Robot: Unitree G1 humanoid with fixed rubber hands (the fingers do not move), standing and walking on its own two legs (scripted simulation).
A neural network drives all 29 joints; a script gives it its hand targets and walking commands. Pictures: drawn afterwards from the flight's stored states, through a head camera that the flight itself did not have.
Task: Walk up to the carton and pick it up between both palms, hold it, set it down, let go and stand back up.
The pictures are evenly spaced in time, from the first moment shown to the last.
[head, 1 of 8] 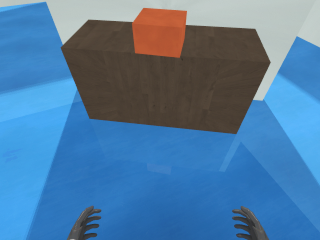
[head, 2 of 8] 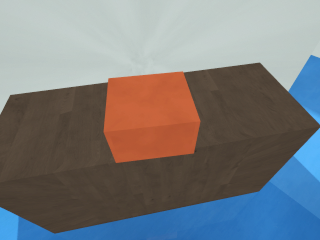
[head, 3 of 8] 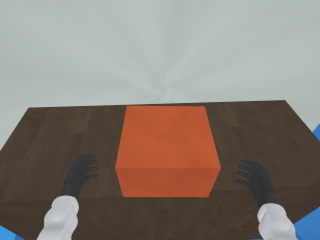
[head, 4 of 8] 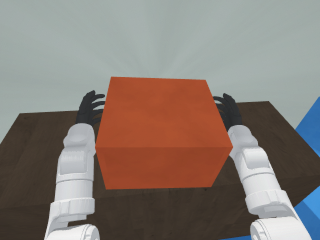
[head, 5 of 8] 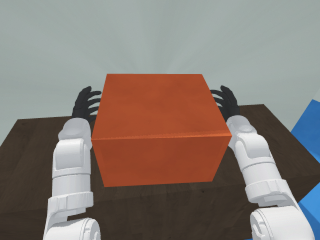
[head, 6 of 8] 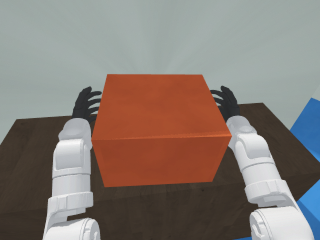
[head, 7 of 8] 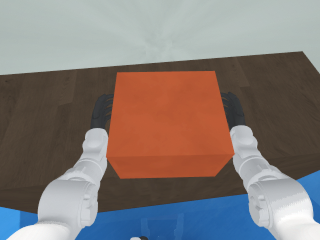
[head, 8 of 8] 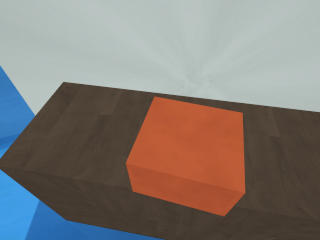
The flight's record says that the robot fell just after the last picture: no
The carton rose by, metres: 0.18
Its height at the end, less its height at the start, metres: +0.00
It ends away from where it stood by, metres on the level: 0.01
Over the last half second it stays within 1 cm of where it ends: yes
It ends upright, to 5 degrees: yes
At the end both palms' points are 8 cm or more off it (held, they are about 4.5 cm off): yes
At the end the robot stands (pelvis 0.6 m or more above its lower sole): yes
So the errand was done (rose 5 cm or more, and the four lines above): yes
